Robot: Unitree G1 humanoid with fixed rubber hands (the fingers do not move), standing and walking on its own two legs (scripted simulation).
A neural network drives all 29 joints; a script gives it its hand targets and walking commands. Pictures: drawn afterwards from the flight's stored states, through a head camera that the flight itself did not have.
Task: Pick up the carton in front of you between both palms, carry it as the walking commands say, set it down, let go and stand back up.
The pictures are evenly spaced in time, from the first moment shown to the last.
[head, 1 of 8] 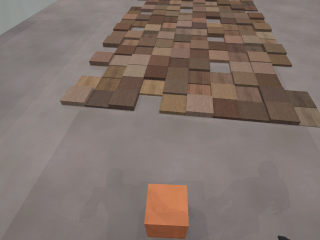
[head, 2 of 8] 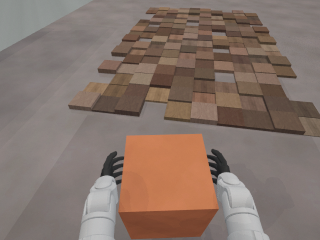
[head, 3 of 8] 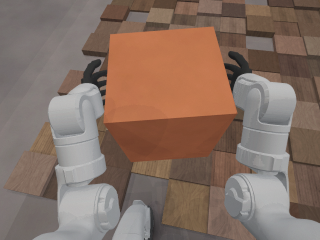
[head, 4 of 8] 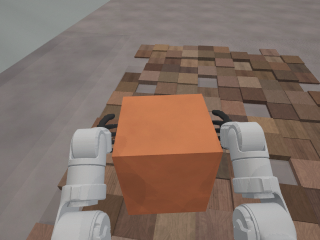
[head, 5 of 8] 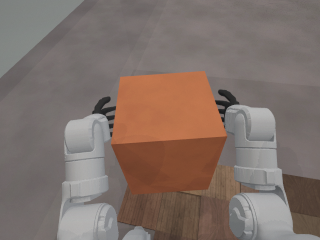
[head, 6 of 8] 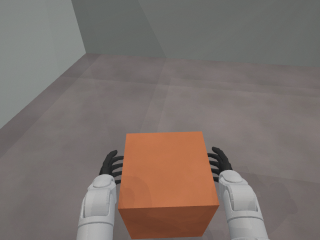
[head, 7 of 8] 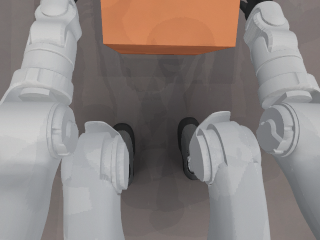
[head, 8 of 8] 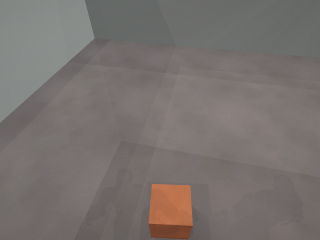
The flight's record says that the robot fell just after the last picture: no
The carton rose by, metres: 0.81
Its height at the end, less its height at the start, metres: +0.00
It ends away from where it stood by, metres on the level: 6.65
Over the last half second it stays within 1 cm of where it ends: yes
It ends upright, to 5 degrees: yes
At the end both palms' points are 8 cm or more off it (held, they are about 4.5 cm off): yes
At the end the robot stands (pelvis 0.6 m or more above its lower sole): yes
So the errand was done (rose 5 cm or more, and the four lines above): yes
